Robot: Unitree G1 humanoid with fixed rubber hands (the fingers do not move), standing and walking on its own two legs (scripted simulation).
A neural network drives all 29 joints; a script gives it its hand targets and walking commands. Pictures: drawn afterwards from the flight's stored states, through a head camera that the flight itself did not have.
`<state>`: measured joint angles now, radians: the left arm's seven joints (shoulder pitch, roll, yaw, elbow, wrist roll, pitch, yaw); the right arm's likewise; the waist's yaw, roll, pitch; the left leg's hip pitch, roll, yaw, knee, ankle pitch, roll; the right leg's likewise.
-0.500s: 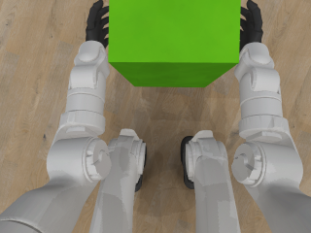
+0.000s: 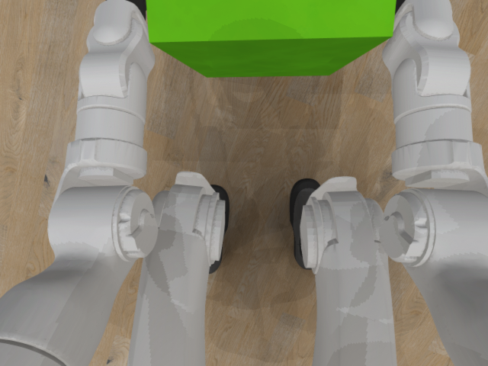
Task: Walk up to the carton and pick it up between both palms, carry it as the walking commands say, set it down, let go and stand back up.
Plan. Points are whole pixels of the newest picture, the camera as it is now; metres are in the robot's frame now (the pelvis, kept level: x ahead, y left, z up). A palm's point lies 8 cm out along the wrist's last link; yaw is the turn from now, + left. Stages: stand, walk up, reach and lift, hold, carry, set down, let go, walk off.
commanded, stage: set down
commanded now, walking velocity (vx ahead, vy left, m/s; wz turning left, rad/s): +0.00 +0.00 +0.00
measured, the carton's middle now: out of the picture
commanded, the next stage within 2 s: none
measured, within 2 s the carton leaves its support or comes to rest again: rests again in 1.80 s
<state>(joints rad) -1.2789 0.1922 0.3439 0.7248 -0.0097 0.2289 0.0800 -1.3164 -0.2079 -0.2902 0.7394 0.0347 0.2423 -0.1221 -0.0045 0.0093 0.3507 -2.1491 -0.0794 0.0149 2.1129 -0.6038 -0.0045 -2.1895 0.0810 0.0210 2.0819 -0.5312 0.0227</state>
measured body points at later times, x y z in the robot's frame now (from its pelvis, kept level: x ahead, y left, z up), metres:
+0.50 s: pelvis +0.00 +0.00 -0.02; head +0.34 +0.00 +0.27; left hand +0.55 +0.15 -0.16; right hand +0.54 -0.17 -0.16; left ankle +0.10 +0.11 -0.37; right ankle +0.12 -0.11 -0.37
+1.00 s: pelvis +0.00 +0.00 -0.03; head +0.35 +0.00 +0.25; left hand +0.55 +0.15 -0.18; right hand +0.55 -0.17 -0.18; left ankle +0.10 +0.11 -0.37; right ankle +0.12 -0.11 -0.37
